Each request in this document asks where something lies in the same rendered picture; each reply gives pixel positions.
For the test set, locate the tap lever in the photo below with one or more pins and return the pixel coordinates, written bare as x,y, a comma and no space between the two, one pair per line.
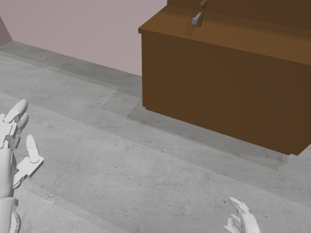
195,19

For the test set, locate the left robot hand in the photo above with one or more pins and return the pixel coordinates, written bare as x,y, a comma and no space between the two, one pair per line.
11,125

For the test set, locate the counter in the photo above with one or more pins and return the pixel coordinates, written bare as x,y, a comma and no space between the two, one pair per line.
244,70

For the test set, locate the right robot hand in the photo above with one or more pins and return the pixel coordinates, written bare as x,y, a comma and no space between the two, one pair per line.
246,224

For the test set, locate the left robot forearm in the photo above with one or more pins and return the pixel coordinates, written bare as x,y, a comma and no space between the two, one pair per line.
10,221

